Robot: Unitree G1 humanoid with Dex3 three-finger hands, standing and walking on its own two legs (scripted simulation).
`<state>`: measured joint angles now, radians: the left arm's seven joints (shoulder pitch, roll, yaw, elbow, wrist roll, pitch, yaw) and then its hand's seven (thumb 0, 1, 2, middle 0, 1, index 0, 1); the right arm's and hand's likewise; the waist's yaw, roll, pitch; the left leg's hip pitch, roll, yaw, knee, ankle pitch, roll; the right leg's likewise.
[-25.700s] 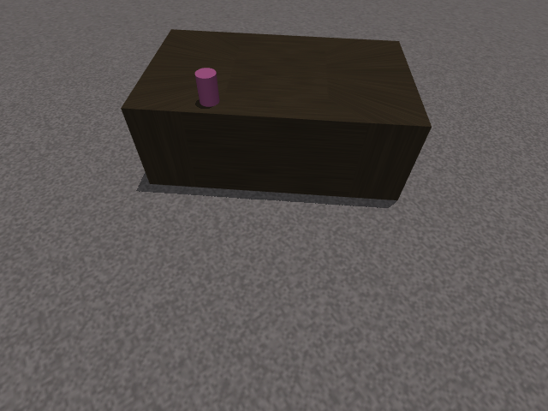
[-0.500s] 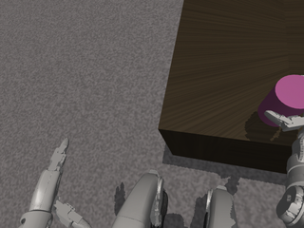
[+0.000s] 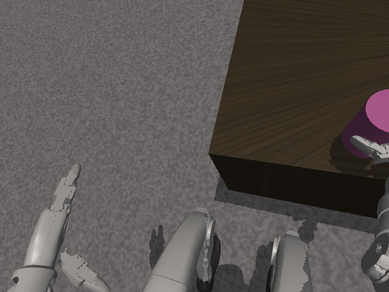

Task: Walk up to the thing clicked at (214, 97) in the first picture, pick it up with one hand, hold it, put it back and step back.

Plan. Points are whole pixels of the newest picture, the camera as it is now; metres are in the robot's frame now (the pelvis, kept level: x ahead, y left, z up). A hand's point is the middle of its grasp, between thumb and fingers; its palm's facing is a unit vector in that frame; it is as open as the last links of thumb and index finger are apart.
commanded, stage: lower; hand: right
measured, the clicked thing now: (377, 126) +0.47 -0.24 -0.05
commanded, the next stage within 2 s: loosen in 0.48 s
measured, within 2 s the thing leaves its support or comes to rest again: rests again in 0.32 s
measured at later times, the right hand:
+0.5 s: hand (384, 133) +0.47 -0.25 -0.07, palm faces +0.31 +0.95 +0.01, open 11.5 cm
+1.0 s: hand (383, 136) +0.47 -0.26 -0.08, palm faces +0.30 +0.95 +0.01, open 12.6 cm
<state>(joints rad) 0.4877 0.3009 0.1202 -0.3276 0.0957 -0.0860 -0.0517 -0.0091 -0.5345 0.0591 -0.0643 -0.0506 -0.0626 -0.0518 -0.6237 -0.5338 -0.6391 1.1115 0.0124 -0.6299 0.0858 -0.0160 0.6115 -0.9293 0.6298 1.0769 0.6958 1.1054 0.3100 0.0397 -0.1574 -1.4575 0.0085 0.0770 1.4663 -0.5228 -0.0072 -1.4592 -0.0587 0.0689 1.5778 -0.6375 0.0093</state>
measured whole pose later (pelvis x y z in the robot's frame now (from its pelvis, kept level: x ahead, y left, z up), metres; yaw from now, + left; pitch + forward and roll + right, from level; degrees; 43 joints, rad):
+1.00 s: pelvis -0.01 +0.00 -0.02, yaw +0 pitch +30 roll +6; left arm 0.52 0.33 0.16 -0.43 0.08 -0.12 -0.06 -0.01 -0.52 0.05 -0.07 -0.06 -0.08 -0.05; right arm -0.61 -0.56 -0.66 1.08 0.01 -0.61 0.10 -0.01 0.56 -0.48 0.71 0.67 0.76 0.67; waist 0.33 0.05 -0.16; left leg -1.55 0.01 0.08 1.55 -0.53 -0.01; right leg -1.56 -0.05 0.08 1.67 -0.65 0.01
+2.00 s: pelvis +0.03 -0.01 +0.11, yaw -2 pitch +18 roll +4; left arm 0.40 0.26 -0.07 0.03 0.01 0.09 0.01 -0.01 -0.03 0.38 -0.12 -0.15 -0.11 -0.15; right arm -0.67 -0.70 -0.48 1.16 -0.07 -0.15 -0.06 -0.01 0.48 -0.10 0.06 0.07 0.06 0.06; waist 0.12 0.01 -0.14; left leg -0.90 0.00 0.05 0.99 -0.40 -0.02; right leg -0.91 -0.06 0.03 1.10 -0.51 0.00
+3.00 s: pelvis +0.05 +0.02 +0.14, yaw -4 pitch +5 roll +0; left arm 0.25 0.22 -0.01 0.51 -0.02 -0.06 0.14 0.01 0.90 0.90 -0.21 -0.30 -0.21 -0.30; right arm 0.42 -0.19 0.01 0.14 0.01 0.16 -0.13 -0.01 0.57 -0.04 0.06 0.05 0.06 0.04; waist 0.01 -0.03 -0.08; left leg -0.55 0.02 0.06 0.85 -0.40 0.01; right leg -0.51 -0.04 0.03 0.87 -0.45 0.03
